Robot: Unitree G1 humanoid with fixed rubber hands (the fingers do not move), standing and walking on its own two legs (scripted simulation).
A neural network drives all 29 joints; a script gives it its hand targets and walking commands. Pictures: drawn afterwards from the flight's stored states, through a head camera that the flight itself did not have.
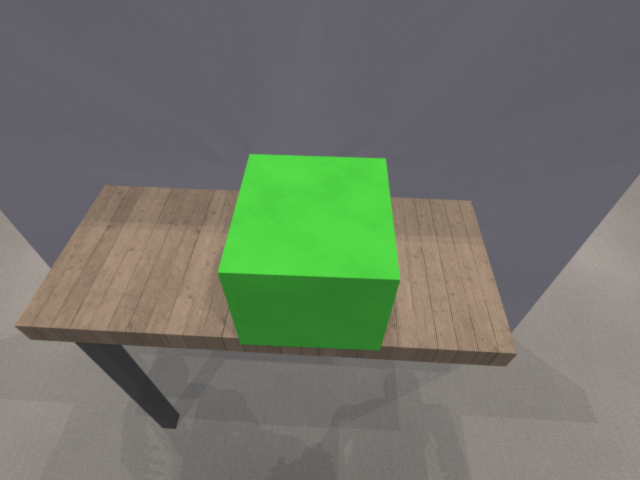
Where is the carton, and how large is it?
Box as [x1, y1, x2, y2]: [218, 154, 399, 350]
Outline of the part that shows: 249,154 218,269 219,278 240,343 379,350 399,281 385,158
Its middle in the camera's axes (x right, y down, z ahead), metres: -0.01 +0.02 +0.61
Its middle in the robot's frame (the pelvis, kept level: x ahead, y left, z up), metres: +0.44 +0.02 +0.00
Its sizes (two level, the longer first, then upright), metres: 0.236 0.219 0.191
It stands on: a table, 0.68 m high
